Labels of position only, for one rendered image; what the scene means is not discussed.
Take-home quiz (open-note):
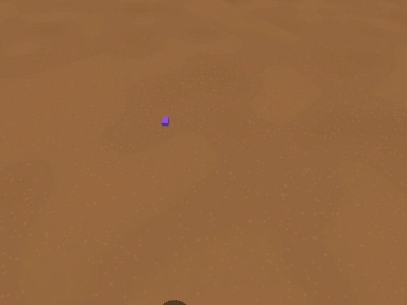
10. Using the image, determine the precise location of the small box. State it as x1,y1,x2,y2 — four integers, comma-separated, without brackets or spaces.
162,116,169,126

